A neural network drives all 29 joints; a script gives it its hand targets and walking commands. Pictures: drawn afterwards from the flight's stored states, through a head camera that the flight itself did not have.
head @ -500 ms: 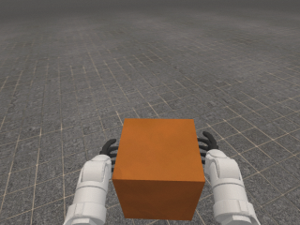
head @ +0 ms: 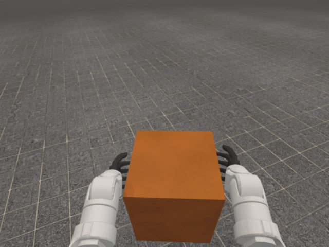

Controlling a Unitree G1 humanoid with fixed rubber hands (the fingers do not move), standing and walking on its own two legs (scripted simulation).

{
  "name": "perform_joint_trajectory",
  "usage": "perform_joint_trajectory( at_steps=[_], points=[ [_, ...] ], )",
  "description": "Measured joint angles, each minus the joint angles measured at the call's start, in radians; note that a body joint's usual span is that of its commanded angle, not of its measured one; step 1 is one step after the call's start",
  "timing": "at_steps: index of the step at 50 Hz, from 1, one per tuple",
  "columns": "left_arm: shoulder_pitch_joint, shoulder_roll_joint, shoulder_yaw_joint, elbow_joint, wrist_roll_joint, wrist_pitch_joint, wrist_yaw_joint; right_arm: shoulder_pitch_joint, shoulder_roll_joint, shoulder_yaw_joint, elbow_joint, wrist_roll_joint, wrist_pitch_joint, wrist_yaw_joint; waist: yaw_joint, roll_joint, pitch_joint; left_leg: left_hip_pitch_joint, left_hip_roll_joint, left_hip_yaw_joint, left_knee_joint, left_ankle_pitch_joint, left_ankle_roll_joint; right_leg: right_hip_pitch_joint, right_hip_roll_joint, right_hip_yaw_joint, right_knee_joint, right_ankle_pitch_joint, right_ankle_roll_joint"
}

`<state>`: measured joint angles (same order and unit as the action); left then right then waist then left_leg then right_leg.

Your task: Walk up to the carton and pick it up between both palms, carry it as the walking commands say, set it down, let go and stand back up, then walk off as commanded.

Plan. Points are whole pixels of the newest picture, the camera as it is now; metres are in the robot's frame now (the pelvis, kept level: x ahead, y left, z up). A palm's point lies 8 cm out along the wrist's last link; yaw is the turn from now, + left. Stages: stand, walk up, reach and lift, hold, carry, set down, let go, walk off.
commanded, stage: carry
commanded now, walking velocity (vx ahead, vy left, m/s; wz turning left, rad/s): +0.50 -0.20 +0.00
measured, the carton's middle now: (173, 187) +0.33 -0.01 +0.00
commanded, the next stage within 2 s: none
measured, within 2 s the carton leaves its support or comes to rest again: neither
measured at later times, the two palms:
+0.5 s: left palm (122, 148) +0.36 +0.12 +0.12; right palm (239, 142) +0.36 -0.18 +0.13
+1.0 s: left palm (121, 138) +0.40 +0.13 +0.12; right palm (231, 133) +0.40 -0.17 +0.13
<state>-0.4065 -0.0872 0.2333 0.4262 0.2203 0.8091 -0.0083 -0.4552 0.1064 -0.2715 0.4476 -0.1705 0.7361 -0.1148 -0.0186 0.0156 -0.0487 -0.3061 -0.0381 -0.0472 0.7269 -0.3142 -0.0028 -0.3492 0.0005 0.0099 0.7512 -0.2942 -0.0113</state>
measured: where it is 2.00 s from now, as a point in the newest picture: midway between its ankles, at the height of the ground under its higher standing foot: outside the picture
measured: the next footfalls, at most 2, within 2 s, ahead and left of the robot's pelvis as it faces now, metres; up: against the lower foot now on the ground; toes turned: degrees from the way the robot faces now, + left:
none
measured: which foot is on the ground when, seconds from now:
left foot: down 0.00-1.00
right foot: down 0.00-1.00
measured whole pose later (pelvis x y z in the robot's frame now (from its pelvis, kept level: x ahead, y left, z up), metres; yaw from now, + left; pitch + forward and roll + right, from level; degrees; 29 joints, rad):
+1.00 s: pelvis +0.12 +0.00 +0.01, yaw -1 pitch +5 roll +0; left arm -0.25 -0.15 0.17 -0.31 0.06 1.31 0.15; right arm -0.29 0.16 -0.19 -0.27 -0.11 1.22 -0.12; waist -0.02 0.01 -0.17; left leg -0.36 0.01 0.09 0.70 -0.41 0.03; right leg -0.35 0.03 -0.03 0.70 -0.41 -0.03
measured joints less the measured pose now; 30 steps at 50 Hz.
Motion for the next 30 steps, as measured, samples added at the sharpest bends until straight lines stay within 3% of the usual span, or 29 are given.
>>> perform_joint_trajectory(
  at_steps=[5,13,18,25,30],
  points=[
    [0.002,0.004,-0.04,-0.064,0.0,0.062,0.002,0.009,0.0,0.003,-0.074,0.0,0.061,0.007,0.0,0.0,-0.001,0.0,0.0,0.001,0.0,-0.012,0.0,0.0,0.0,0.0,0.0,-0.011,-0.007],
    [0.003,-0.01,-0.051,-0.286,-0.029,0.23,0.03,0.011,0.001,0.032,-0.276,0.0,0.21,0.027,0.0,0.0,-0.023,0.0,0.014,0.0,0.0,-0.031,0.0,-0.002,0.011,-0.003,-0.002,-0.025,-0.006],
    [0.042,-0.033,-0.051,-0.427,-0.071,0.328,0.069,0.048,0.006,0.052,-0.423,0.009,0.321,0.027,0.002,-0.001,-0.06,-0.004,0.03,0.001,0.001,-0.059,-0.005,-0.003,0.026,-0.01,-0.006,-0.055,-0.029],
    [0.101,-0.077,-0.059,-0.607,-0.11,0.438,0.13,0.112,0.016,0.054,-0.605,0.044,0.439,0.024,0.001,-0.001,-0.094,-0.061,0.032,0.109,-0.003,-0.06,-0.005,-0.003,0.026,-0.013,-0.032,-0.085,-0.029],
    [0.145,-0.064,-0.053,-0.701,-0.133,0.494,0.143,0.155,0.058,0.067,-0.654,0.054,0.451,0.007,0.002,-0.006,-0.121,-0.057,0.036,0.121,-0.025,-0.07,0.042,-0.003,0.026,-0.023,-0.032,-0.103,-0.008]
  ],
)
